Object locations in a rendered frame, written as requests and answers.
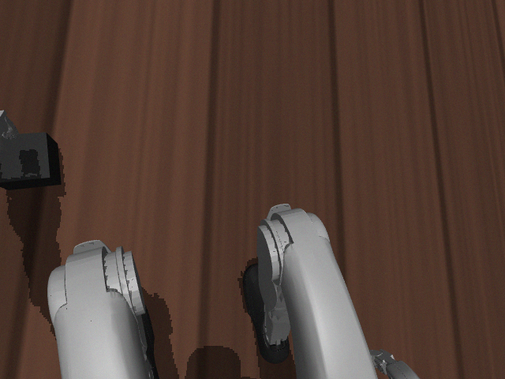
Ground right robot hand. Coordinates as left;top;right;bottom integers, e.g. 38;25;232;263
369;349;420;379

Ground left robot hand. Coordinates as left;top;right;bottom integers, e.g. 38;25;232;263
0;110;19;152

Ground left robot foot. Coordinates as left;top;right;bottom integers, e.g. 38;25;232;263
141;306;159;379

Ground small box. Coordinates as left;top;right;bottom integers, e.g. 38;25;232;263
0;132;62;190

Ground right robot foot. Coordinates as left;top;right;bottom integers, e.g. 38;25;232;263
243;263;290;364

